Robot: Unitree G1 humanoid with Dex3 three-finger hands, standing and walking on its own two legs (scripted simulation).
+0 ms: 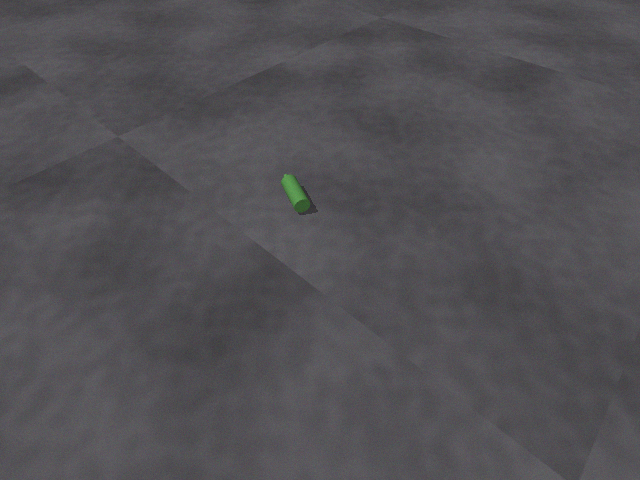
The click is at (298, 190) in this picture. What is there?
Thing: lying bottle
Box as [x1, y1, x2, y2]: [281, 174, 309, 212]
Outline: 284,174 281,180 281,184 294,209 299,212 305,210 309,206 309,201 297,180 293,175
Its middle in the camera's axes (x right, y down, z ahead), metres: -0.12 -0.23 +1.83
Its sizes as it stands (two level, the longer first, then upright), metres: 0.232 0.079 0.079
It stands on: the floor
